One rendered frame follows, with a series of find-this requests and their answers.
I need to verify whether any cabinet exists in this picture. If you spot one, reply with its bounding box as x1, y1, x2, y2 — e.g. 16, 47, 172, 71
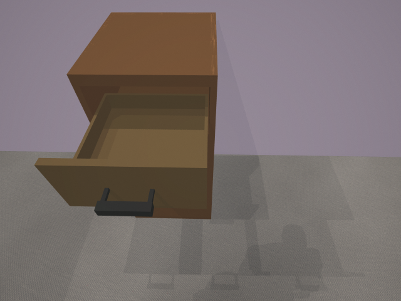
67, 13, 218, 219

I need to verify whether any handle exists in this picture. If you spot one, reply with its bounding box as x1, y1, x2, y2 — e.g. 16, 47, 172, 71
94, 188, 155, 217

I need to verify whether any drawer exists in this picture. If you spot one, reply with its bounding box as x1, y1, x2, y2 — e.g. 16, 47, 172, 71
34, 93, 208, 209

